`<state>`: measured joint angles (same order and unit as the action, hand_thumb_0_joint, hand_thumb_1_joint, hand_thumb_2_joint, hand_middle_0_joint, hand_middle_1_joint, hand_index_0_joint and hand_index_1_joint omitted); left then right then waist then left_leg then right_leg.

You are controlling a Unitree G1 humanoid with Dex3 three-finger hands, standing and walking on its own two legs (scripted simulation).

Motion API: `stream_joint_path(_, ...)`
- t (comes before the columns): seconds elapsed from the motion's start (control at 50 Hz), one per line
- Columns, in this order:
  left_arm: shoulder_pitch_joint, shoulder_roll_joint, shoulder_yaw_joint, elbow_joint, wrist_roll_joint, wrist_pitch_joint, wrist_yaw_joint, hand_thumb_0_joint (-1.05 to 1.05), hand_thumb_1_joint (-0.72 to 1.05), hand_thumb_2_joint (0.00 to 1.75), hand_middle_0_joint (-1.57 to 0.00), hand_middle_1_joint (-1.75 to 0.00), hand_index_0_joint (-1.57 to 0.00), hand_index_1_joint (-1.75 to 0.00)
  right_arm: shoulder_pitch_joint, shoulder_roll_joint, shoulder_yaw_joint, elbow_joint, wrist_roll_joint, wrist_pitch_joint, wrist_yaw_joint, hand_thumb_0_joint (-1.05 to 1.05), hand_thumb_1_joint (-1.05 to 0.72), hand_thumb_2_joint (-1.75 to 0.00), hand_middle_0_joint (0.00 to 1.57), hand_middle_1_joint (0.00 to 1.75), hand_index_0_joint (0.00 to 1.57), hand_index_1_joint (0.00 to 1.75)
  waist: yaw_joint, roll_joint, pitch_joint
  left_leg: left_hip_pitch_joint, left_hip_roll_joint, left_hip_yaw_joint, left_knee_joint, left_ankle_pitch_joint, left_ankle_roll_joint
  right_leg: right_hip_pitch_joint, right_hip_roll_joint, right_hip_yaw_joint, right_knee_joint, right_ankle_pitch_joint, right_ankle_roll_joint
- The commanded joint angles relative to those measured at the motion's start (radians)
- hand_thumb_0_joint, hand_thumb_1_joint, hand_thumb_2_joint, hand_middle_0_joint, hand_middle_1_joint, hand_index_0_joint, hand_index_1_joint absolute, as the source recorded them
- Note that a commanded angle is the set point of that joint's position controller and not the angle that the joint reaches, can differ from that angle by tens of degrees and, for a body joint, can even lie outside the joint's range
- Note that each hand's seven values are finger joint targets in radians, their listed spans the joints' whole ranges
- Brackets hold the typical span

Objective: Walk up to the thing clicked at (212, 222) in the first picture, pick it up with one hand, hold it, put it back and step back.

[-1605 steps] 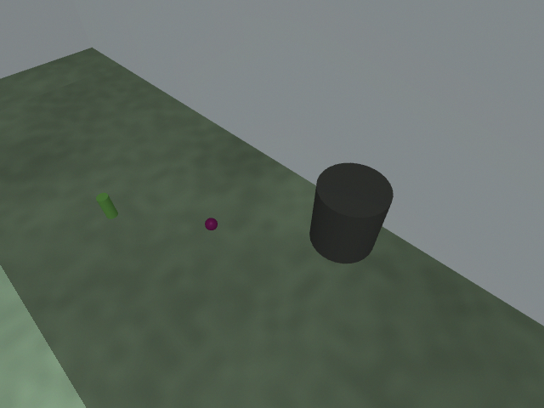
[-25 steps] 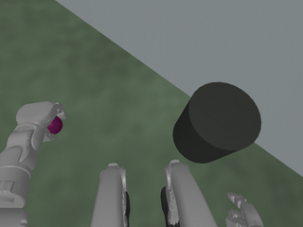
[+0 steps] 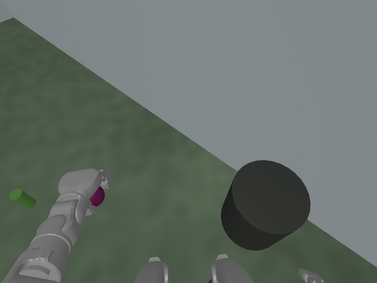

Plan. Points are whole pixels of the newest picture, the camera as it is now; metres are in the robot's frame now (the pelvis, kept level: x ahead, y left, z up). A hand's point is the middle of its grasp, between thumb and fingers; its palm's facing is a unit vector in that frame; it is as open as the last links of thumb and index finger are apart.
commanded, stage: lift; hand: left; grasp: from above
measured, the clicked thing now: (92, 195) +0.36 +0.24 -0.11
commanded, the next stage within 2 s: hold in 0.26 s
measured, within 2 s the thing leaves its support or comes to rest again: neither
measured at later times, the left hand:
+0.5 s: hand (84, 183) +0.35 +0.23 -0.01, palm faces -0.44 -0.07 -0.89, open 7.8 cm
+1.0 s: hand (82, 171) +0.36 +0.22 +0.02, palm faces -0.45 -0.06 -0.89, open 7.8 cm
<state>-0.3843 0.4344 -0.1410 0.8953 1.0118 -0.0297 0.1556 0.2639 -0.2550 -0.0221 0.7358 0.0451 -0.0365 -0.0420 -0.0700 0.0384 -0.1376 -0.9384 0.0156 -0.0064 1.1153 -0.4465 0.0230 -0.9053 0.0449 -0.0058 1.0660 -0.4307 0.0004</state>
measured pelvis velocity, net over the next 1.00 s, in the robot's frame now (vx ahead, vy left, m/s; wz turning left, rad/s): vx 0.05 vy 0.00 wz -0.01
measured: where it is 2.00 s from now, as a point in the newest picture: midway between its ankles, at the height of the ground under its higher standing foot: outside the picture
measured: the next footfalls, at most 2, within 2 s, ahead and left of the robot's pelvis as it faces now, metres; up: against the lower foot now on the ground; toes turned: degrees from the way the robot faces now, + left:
none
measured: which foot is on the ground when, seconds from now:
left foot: down 0.00-1.00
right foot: down 0.00-1.00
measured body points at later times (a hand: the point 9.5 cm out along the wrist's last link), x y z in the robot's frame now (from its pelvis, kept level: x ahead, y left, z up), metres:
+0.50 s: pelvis +0.03 +0.00 +0.05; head +0.07 +0.00 +0.50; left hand +0.37 +0.23 +0.04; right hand +0.13 -0.26 -0.07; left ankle +0.05 +0.10 -0.66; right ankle +0.05 -0.12 -0.66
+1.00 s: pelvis +0.05 +0.00 +0.07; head +0.08 -0.01 +0.52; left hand +0.38 +0.22 +0.07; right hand +0.16 -0.26 -0.05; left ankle +0.05 +0.10 -0.66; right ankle +0.05 -0.12 -0.66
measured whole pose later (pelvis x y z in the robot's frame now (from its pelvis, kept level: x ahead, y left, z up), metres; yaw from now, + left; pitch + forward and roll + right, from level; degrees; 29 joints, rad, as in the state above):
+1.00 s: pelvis +0.05 +0.00 +0.07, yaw -1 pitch +6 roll +0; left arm -0.30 0.40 -0.22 0.74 0.99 0.01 0.04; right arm 0.25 -0.26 -0.04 0.70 0.07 0.03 -0.04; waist -0.02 0.04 -0.06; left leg -0.41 -0.01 0.03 0.61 -0.31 0.03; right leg -0.40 0.02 0.04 0.60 -0.30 0.00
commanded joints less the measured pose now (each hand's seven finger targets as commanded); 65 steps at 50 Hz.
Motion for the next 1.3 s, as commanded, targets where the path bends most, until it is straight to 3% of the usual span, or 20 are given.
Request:
stream_joint_path(0.0, -0.298, 0.211, 0.066, -0.179, -0.011, 0.019, 0.05, 0.0, 0.64, 0.54, -0.92, -0.72, -0.98, -0.65, 0.032, -0.14, -0.054, -0.088, -0.005, -0.033, -0.014, 0.0, -0.9, -0.9, 0.2, 0.3, 0.2, 0.3, 0.005, 0.025, -0.3, 0.303, -0.022, -0.007, -0.233, 0.15, -0.005, 0.234, 0.015, 0.02, -0.245, 0.14, -0.022)
stream_joint_path(0.08, -0.277, 0.218, 0.077, -0.182, -0.016, 0.037, 0.046, 0.0, 0.57, 0.48, -0.85, -0.71, -0.92, -0.64, 0.033, -0.142, -0.058, -0.09, -0.006, -0.029, -0.017, 0.0, -0.91, -0.9, 0.2, 0.3, 0.2, 0.3, 0.018, 0.027, -0.291, 0.371, -0.021, -0.007, -0.287, 0.215, -0.009, 0.3, 0.014, 0.022, -0.287, 0.195, -0.022)
stream_joint_path(0.14, -0.292, 0.177, 0.038, -0.197, -0.023, 0.039, 0.035, 0.0, 0.57, 0.48, -0.86, -0.67, -0.93, -0.61, 0.022, -0.137, -0.055, -0.095, -0.004, -0.026, -0.016, 0.0, -0.9, -0.9, 0.2, 0.3, 0.2, 0.3, 0.004, 0.033, -0.252, 0.405, -0.021, -0.002, -0.334, 0.196, -0.011, 0.309, 0.014, 0.022, -0.325, 0.175, -0.024)
stream_joint_path(0.2, -0.277, 0.201, 0.052, -0.21, -0.028, 0.044, 0.03, 0.0, 0.6, 0.46, -0.89, -0.66, -0.95, -0.59, 0.016, -0.142, -0.06, -0.101, -0.002, -0.022, -0.018, 0.0, -0.9, -0.9, 0.2, 0.3, 0.2, 0.3, 0.02, 0.016, -0.252, 0.446, -0.022, -0.001, -0.367, 0.211, -0.009, 0.356, 0.013, 0.025, -0.364, 0.188, -0.021)
stream_joint_path(0.24, -0.273, 0.171, 0.032, -0.221, -0.033, 0.047, 0.025, 0.0, 0.59, 0.49, -0.87, -0.68, -0.94, -0.61, 0.01, -0.136, -0.058, -0.102, -0.003, -0.022, -0.019, 0.0, -0.9, -0.9, 0.2, 0.3, 0.2, 0.3, 0.011, 0.011, -0.252, 0.469, -0.025, -0.001, -0.383, 0.229, -0.01, 0.385, 0.012, 0.029, -0.383, 0.206, -0.019)
stream_joint_path(0.38, -0.286, 0.169, 0.023, -0.236, -0.032, 0.05, 0.012, 0.0, 0.59, 0.44, -0.86, -0.68, -0.94, -0.6, 0.001, -0.139, -0.059, -0.102, 0.002, -0.016, -0.021, 0.0, -0.9, -0.89, 0.2, 0.3, 0.2, 0.3, 0.011, 0.006, -0.223, 0.54, -0.025, 0.0, -0.442, 0.285, -0.011, 0.427, 0.01, 0.028, -0.429, 0.253, -0.02)
stream_joint_path(0.4, -0.286, 0.188, 0.036, -0.244, -0.03, 0.047, 0.01, 0.0, 0.6, 0.45, -0.87, -0.68, -0.94, -0.6, 0.0, -0.143, -0.06, -0.104, 0.003, -0.015, -0.021, 0.0, -0.9, -0.89, 0.2, 0.3, 0.2, 0.3, 0.022, 0.003, -0.221, 0.543, -0.028, 0.004, -0.45, 0.281, -0.01, 0.442, 0.01, 0.03, -0.439, 0.249, -0.02)
stream_joint_path(0.44, -0.279, 0.172, 0.019, -0.253, -0.028, 0.042, 0.0, 0.0, 0.6, 0.45, -0.88, -0.67, -0.95, -0.59, -0.008, -0.141, -0.059, -0.108, 0.006, -0.013, -0.021, 0.0, -0.9, -0.89, 0.2, 0.3, 0.2, 0.3, 0.016, 0.004, -0.21, 0.555, -0.031, 0.005, -0.464, 0.279, -0.011, 0.452, 0.009, 0.033, -0.452, 0.245, -0.02)
stream_joint_path(0.48, -0.254, 0.188, 0.03, -0.251, -0.025, 0.043, -0.007, 0.0, 0.62, 0.46, -0.89, -0.68, -0.97, -0.6, -0.012, -0.145, -0.062, -0.112, 0.007, -0.009, -0.02, 0.0, -0.9, -0.89, 0.2, 0.3, 0.2, 0.3, 0.037, 0.007, -0.227, 0.587, -0.029, 0.003, -0.475, 0.324, -0.013, 0.478, 0.01, 0.028, -0.456, 0.28, -0.022)
stream_joint_path(0.56, -0.277, 0.172, 0.02, -0.281, -0.031, 0.044, -0.018, 0.0, 0.63, 0.48, -0.89, -0.68, -0.97, -0.6, -0.015, -0.145, -0.062, -0.114, 0.01, -0.005, -0.019, 0.0, -0.9, -0.89, 0.2, 0.3, 0.2, 0.3, 0.023, 0.011, -0.207, 0.611, -0.028, 0.004, -0.498, 0.348, -0.015, 0.497, 0.012, 0.03, -0.474, 0.301, -0.022)
stream_joint_path(0.6, -0.258, 0.185, 0.026, -0.28, -0.027, 0.043, -0.027, 0.0, 0.64, 0.48, -0.9, -0.68, -0.97, -0.6, -0.018, -0.148, -0.065, -0.12, 0.012, -0.001, -0.018, 0.0, -0.9, -0.89, 0.2, 0.3, 0.2, 0.3, 0.037, 0.004, -0.205, 0.627, -0.03, 0.009, -0.506, 0.367, -0.014, 0.511, 0.01, 0.031, -0.483, 0.318, -0.022)
stream_joint_path(0.66, -0.271, 0.164, 0.009, -0.31, -0.03, 0.041, -0.043, 0.0, 0.64, 0.48, -0.89, -0.71, -0.97, -0.62, -0.02, -0.145, -0.062, -0.124, 0.013, 0.002, -0.016, 0.0, -0.9, -0.89, 0.2, 0.3, 0.2, 0.3, 0.03, 0.005, -0.219, 0.648, -0.029, 0.008, -0.514, 0.41, -0.013, 0.532, 0.011, 0.031, -0.485, 0.356, -0.022)
stream_joint_path(0.72, -0.246, 0.171, 0.018, -0.302, -0.027, 0.045, -0.05, 0.0, 0.63, 0.49, -0.88, -0.69, -0.96, -0.61, -0.018, -0.144, -0.064, -0.126, 0.012, 0.009, -0.013, 0.0, -0.9, -0.89, 0.2, 0.3, 0.2, 0.3, 0.042, -0.002, -0.214, 0.662, -0.025, 0.005, -0.521, 0.46, -0.012, 0.55, 0.014, 0.029, -0.491, 0.391, -0.021)
stream_joint_path(0.84, -0.225, 0.166, 0.013, -0.324, -0.026, 0.047, -0.069, 0.0, 0.63, 0.49, -0.88, -0.7, -0.96, -0.62, -0.026, -0.145, -0.064, -0.142, 0.015, 0.019, -0.012, 0.0, -0.89, -0.89, 0.2, 0.3, 0.2, 0.3, 0.049, 0.003, -0.194, 0.687, -0.026, 0.009, -0.547, 0.482, -0.01, 0.578, 0.011, 0.03, -0.517, 0.41, -0.022)
stream_joint_path(0.86, -0.233, 0.18, 0.029, -0.338, -0.032, 0.046, -0.068, 0.0, 0.64, 0.5, -0.89, -0.7, -0.97, -0.62, -0.028, -0.152, -0.068, -0.146, 0.016, 0.021, -0.011, 0.0, -0.89, -0.89, 0.2, 0.3, 0.2, 0.3, 0.05, -0.004, -0.204, 0.696, -0.025, 0.011, -0.554, 0.476, -0.01, 0.597, 0.011, 0.029, -0.521, 0.405, -0.022)
stream_joint_path(0.94, -0.236, 0.164, 0.007, -0.348, -0.027, 0.047, -0.079, 0.0, 0.63, 0.51, -0.88, -0.72, -0.95, -0.64, -0.034, -0.147, -0.065, -0.153, 0.016, 0.029, -0.012, 0.0, -0.9, -0.89, 0.2, 0.3, 0.2, 0.3, 0.043, -0.007, -0.185, 0.707, -0.025, 0.014, -0.568, 0.485, -0.005, 0.6, 0.01, 0.031, -0.539, 0.422, -0.019)
stream_joint_path(1.02, -0.221, 0.182, 0.028, -0.351, -0.03, 0.045, -0.086, 0.0, 0.61, 0.51, -0.87, -0.71, -0.94, -0.63, -0.044, -0.15, -0.067, -0.158, 0.017, 0.033, -0.012, 0.0, -0.9, -0.89, 0.2, 0.3, 0.2, 0.3, 0.058, -0.004, -0.194, 0.733, -0.028, 0.02, -0.584, 0.502, -0.004, 0.629, 0.007, 0.031, -0.551, 0.439, -0.019)
stream_joint_path(1.06, -0.235, 0.166, 0.011, -0.369, -0.024, 0.045, -0.088, 0.0, 0.6, 0.53, -0.86, -0.72, -0.93, -0.65, -0.043, -0.146, -0.064, -0.16, 0.019, 0.037, -0.012, 0.0, -0.9, -0.89, 0.2, 0.3, 0.2, 0.3, 0.052, -0.015, -0.198, 0.739, -0.03, 0.022, -0.587, 0.507, -0.002, 0.64, 0.005, 0.034, -0.557, 0.455, -0.016)
stream_joint_path(1.18, -0.206, 0.164, 0.011, -0.351, -0.024, 0.05, -0.089, 0.0, 0.62, 0.56, -0.87, -0.75, -0.95, -0.67, -0.074, -0.142, -0.058, -0.175, 0.021, 0.045, -0.013, 0.0, -0.9, -0.9, 0.2, 0.3, 0.2, 0.3, 0.061, -0.03, -0.13, 0.726, -0.036, 0.028, -0.625, 0.415, 0.001, 0.639, -0.004, 0.039, -0.6, 0.381, -0.014)
stream_joint_path(1.28, -0.217, 0.161, 0.004, -0.395, -0.027, 0.05, -0.102, 0.0, 0.59, 0.57, -0.84, -0.76, -0.92, -0.69, -0.077, -0.143, -0.057, -0.175, 0.021, 0.05, -0.014, 0.0, -0.9, -0.9, 0.2, 0.3, 0.2, 0.3, 0.056, -0.024, -0.154, 0.755, -0.032, 0.028, -0.637, 0.439, 0.001, 0.662, -0.004, 0.038, -0.605, 0.401, -0.014)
